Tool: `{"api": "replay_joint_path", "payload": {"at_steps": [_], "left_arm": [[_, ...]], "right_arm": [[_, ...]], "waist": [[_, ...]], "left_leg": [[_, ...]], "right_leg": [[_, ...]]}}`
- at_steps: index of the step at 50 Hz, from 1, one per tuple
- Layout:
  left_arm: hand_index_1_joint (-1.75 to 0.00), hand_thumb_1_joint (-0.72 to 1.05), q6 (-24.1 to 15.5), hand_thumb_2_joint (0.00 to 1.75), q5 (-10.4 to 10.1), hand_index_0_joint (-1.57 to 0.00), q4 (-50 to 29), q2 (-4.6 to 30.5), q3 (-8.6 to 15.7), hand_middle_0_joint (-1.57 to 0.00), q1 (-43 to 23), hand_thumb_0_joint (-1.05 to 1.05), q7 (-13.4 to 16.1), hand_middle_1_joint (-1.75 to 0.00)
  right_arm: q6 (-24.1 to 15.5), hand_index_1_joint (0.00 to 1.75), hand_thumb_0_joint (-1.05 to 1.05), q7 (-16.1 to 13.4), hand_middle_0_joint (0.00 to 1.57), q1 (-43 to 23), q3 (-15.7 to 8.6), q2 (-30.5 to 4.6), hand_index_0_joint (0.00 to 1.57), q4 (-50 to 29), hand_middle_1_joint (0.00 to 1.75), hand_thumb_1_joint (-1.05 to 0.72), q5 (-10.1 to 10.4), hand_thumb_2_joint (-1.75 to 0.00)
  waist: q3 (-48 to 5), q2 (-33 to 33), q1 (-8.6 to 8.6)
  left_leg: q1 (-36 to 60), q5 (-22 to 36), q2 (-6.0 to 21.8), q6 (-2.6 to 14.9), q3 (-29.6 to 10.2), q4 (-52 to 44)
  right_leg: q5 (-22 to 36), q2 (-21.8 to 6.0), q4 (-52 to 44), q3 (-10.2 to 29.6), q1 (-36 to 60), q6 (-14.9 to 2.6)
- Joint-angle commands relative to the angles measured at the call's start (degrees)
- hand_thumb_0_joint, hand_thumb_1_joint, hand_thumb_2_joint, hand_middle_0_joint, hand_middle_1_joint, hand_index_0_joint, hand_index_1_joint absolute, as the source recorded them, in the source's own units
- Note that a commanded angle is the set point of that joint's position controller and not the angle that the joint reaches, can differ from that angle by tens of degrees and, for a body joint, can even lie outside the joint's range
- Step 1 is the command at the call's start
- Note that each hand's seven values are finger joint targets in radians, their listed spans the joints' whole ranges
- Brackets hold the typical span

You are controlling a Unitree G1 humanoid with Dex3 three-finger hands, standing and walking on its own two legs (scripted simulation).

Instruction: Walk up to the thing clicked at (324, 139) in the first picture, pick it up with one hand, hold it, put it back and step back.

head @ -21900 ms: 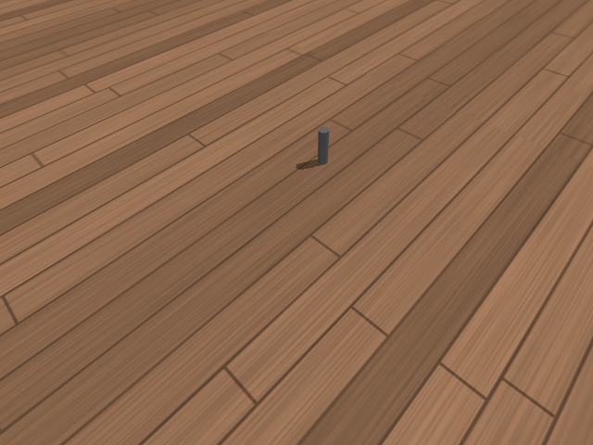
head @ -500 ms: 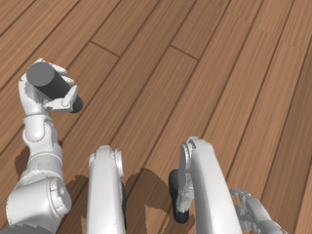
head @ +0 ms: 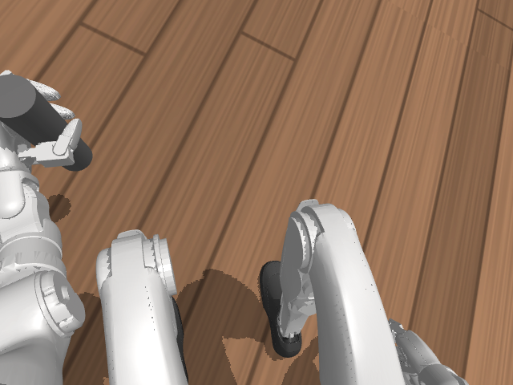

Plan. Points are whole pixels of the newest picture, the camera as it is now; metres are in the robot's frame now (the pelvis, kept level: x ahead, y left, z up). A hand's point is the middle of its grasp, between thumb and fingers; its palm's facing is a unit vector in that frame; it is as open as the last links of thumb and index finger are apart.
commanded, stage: crouch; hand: left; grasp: from the side
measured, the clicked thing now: (49, 133) +0.48 +0.25 -0.08
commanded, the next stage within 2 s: lower in 0.32 s
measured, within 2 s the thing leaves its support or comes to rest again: rests again in 2.00 s
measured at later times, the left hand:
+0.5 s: hand (66, 133) +0.49 +0.24 -0.11, palm faces +0.16 -0.99 +0.00, open 7.3 cm
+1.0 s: hand (78, 143) +0.50 +0.24 -0.17, palm faces +0.18 -0.98 +0.00, open 7.3 cm
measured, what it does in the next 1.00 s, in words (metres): stands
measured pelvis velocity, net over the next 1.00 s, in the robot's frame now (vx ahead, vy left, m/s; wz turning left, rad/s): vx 0.00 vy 0.01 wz -0.11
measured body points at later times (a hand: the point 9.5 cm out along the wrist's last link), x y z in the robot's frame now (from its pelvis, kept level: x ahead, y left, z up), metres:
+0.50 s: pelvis +0.00 +0.01 -0.02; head +0.24 +0.10 +0.34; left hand +0.48 +0.30 -0.11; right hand +0.09 -0.27 -0.11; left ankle +0.09 +0.12 -0.30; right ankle +0.12 -0.12 -0.30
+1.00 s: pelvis +0.00 +0.01 -0.03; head +0.26 +0.14 +0.31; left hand +0.48 +0.30 -0.17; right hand +0.09 -0.26 -0.09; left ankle +0.09 +0.12 -0.30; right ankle +0.12 -0.12 -0.30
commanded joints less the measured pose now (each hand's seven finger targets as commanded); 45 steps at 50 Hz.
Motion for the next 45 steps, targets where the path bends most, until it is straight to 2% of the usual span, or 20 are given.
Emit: {"api": "replay_joint_path", "payload": {"at_steps": [1,4,6,11,12,13,14,15,22,25,26,29,30,32,35,38,39,40,43,45], "left_arm": [[-1.39,0.36,-4.7,1.27,-0.6,-1.31,-12.1,13.9,0.5,-1.30,-19.6,0.00,0.3,-1.39],[-1.40,0.37,-5.0,1.28,-1.5,-1.31,-11.6,13.4,-0.5,-1.30,-19.8,0.00,-0.1,-1.40],[-1.40,0.40,-5.0,1.29,-0.9,-1.31,-10.4,14.6,0.1,-1.30,-18.6,0.00,0.0,-1.40],[-1.41,0.39,-5.2,1.30,-0.4,-1.33,-8.8,14.1,-0.6,-1.32,-16.8,0.00,-0.1,-1.41],[-1.41,0.41,-5.3,1.30,-0.4,-1.33,-9.5,15.0,-0.2,-1.32,-17.4,0.00,0.0,-1.41],[-1.41,0.42,-5.2,1.29,-0.6,-1.33,-9.4,14.5,-0.3,-1.32,-17.1,0.00,0.2,-1.41],[-1.41,0.40,-5.4,1.30,-0.7,-1.32,-10.7,16.1,0.5,-1.32,-18.0,0.00,0.7,-1.41],[-1.42,0.41,-5.4,1.30,-0.8,-1.33,-9.8,15.0,0.0,-1.32,-17.8,0.00,0.8,-1.42],[-1.45,0.36,-6.5,1.28,0.0,-1.38,-10.7,17.6,0.1,-1.37,-17.6,0.00,1.7,-1.46],[-1.47,0.35,-6.6,1.29,-0.7,-1.38,-5.8,15.9,-0.6,-1.37,-16.3,0.00,2.1,-1.47],[-1.46,0.34,-7.0,1.30,-1.3,-1.37,-4.5,16.0,0.1,-1.36,-16.0,0.00,2.3,-1.47],[-1.47,0.35,-8.3,1.31,-1.5,-1.37,-3.0,18.3,1.0,-1.36,-16.1,0.00,3.0,-1.48],[-1.47,0.35,-8.8,1.31,-1.2,-1.38,-3.5,20.4,1.5,-1.37,-16.5,0.00,3.2,-1.48],[-1.47,0.35,-9.7,1.30,-1.2,-1.38,-3.1,19.0,-0.4,-1.36,-17.8,0.00,3.2,-1.47],[-1.46,0.37,-10.8,1.29,-0.5,-1.38,-1.6,19.8,-1.5,-1.36,-17.5,0.00,2.9,-1.47],[-1.43,0.37,-11.8,1.27,-0.5,-1.35,-1.7,21.1,-1.8,-1.33,-18.9,0.00,3.0,-1.44],[-1.44,0.35,-11.8,1.26,-0.4,-1.36,-1.0,21.8,-1.6,-1.34,-17.9,0.00,3.2,-1.45],[-1.45,0.35,-12.1,1.28,-0.7,-1.37,-1.5,22.8,-1.2,-1.35,-18.6,0.00,3.5,-1.46],[-1.43,0.32,-12.6,1.27,-0.4,-1.34,-0.4,24.2,-0.8,-1.32,-18.6,0.00,4.5,-1.44],[-1.45,0.31,-13.0,1.29,-0.3,-1.35,0.6,23.8,-1.3,-1.33,-18.4,0.00,5.2,-1.45]], "right_arm": [[0.2,0.30,0.00,-0.3,0.20,8.3,-4.2,-15.1,0.20,-1.5,0.30,-0.90,-0.4,-0.90],[0.5,0.30,0.00,-0.3,0.20,7.9,-3.3,-15.4,0.20,-1.2,0.30,-0.90,-0.8,-0.90],[0.5,0.30,0.00,-0.3,0.20,7.7,-3.3,-16.2,0.20,-1.0,0.30,-0.89,-1.0,-0.90],[1.1,0.30,0.00,0.1,0.20,5.9,-2.3,-17.3,0.20,-2.4,0.30,-0.89,-1.7,-0.90],[1.3,0.30,0.00,0.1,0.20,6.4,-2.0,-17.6,0.20,-2.4,0.30,-0.89,-1.9,-0.90],[1.2,0.30,0.00,0.2,0.20,5.8,-1.8,-17.5,0.20,-3.0,0.30,-0.90,-2.0,-0.90],[1.3,0.30,0.00,0.3,0.20,5.5,-1.6,-17.4,0.20,-3.3,0.30,-0.90,-2.0,-0.90],[1.3,0.30,0.00,0.2,0.20,5.1,-1.5,-17.6,0.20,-3.5,0.30,-0.90,-2.0,-0.90],[2.0,0.30,0.00,0.4,0.20,4.4,-0.2,-18.3,0.20,-3.9,0.30,-0.91,-2.9,-0.90],[1.9,0.30,0.00,0.4,0.20,3.3,1.0,-18.9,0.20,-4.3,0.30,-0.91,-3.2,-0.90],[2.0,0.30,0.00,0.5,0.20,2.8,1.5,-19.2,0.20,-4.6,0.30,-0.90,-3.3,-0.90],[2.3,0.30,0.00,0.6,0.20,2.4,2.7,-19.4,0.20,-5.4,0.30,-0.90,-3.9,-0.90],[2.3,0.30,0.00,0.6,0.20,1.6,3.2,-19.4,0.20,-5.4,0.30,-0.90,-4.1,-0.90],[2.3,0.30,0.00,0.7,0.20,1.2,4.0,-19.6,0.20,-5.5,0.30,-0.90,-4.6,-0.90],[2.2,0.30,0.00,0.6,0.20,-0.2,5.0,-20.3,0.20,-5.8,0.30,-0.90,-5.2,-0.90],[2.5,0.30,0.00,0.4,0.20,-0.5,6.2,-21.3,0.20,-5.8,0.30,-0.90,-5.9,-0.90],[2.6,0.30,0.00,0.5,0.20,-1.2,6.5,-21.4,0.20,-5.8,0.30,-0.91,-6.1,-0.90],[2.7,0.30,0.00,0.4,0.20,-1.0,7.0,-21.6,0.20,-5.9,0.30,-0.91,-6.3,-0.90],[3.1,0.30,0.00,0.4,0.20,-2.1,7.9,-22.0,0.20,-6.2,0.30,-0.91,-6.9,-0.90],[3.2,0.30,0.00,0.4,0.20,-2.5,8.6,-22.1,0.20,-6.2,0.30,-0.91,-7.3,-0.90]], "waist": [[-38.1,16.3,-0.73],[-37.5,16.6,-1.84],[-36.2,17.3,-1.48],[-33.6,18.6,-2.17],[-34.7,18.6,-2.61],[-34.9,18.4,-2.48],[-35.1,18.3,-1.94],[-33.6,18.2,-2.61],[-34.0,19.9,-3.38],[-29.5,17.5,-5.63],[-28.3,16.5,-5.85],[-28.5,14.5,-6.07],[-28.1,15.4,-5.60],[-28.3,16.6,-7.08],[-26.6,18.7,-7.63],[-26.8,21.8,-8.65],[-26.4,22.1,-8.05],[-26.8,22.8,-8.47],[-24.6,23.3,-8.53],[-23.5,22.8,-9.41]], "left_leg": [[23.0,5.5,-0.5,0.23,2.9,-15.3],[22.7,4.5,-0.5,0.29,2.4,-14.0],[23.3,5.1,-0.4,-0.02,1.9,-14.1],[24.0,5.4,-0.1,-0.47,0.5,-14.0],[24.2,6.2,-0.1,-0.44,0.4,-13.3],[23.9,7.1,-0.2,-0.37,0.6,-12.7],[22.6,6.4,-0.2,-0.23,0.9,-12.5],[22.8,6.1,-0.1,-0.28,0.4,-12.7],[23.6,7.7,0.2,-0.49,0.0,-11.4],[21.1,5.8,0.3,-0.25,-0.9,-10.5],[20.3,5.0,0.3,-0.08,-1.0,-10.1],[18.5,4.5,0.3,0.25,-1.0,-9.1],[18.6,4.6,0.5,0.18,-1.0,-9.0],[19.3,4.8,0.6,0.07,-1.4,-8.6],[22.0,5.3,1.0,-0.48,-2.4,-9.0],[25.6,7.5,1.5,-1.21,-4.0,-9.3],[25.6,7.6,1.5,-1.34,-4.1,-9.1],[25.9,8.7,1.5,-1.34,-4.1,-8.7],[25.3,7.8,1.7,-1.46,-4.5,-8.8],[24.9,7.8,1.7,-1.39,-4.8,-8.4]], "right_leg": [[6.6,3.1,-11.0,-3.2,21.1,-2.09],[6.1,3.3,-10.6,-3.7,21.1,-1.88],[6.4,3.2,-9.5,-4.3,19.2,-2.09],[6.8,3.2,-8.1,-5.4,17.1,-2.20],[7.6,3.3,-8.1,-5.5,18.5,-2.06],[8.4,3.3,-7.9,-5.4,18.9,-2.01],[7.8,3.5,-8.0,-5.2,19.6,-2.02],[7.6,3.3,-7.7,-5.6,18.3,-2.00],[9.2,3.7,-7.2,-5.9,19.6,-2.01],[8.2,3.8,-7.0,-6.6,18.4,-1.76],[7.6,3.8,-7.3,-6.8,18.5,-1.62],[7.2,4.1,-7.8,-7.1,21.5,-1.14],[7.0,4.3,-7.5,-7.0,21.5,-1.22],[7.6,4.4,-7.3,-7.3,21.9,-1.17],[8.0,4.4,-6.6,-8.0,19.8,-1.38],[10.0,4.3,-5.5,-8.9,19.6,-1.39],[10.0,4.4,-5.2,-9.0,19.2,-1.48],[11.0,4.5,-5.3,-9.1,20.4,-1.40],[10.2,4.6,-5.2,-9.4,20.1,-1.46],[10.6,4.7,-5.2,-9.8,20.8,-1.24]]}}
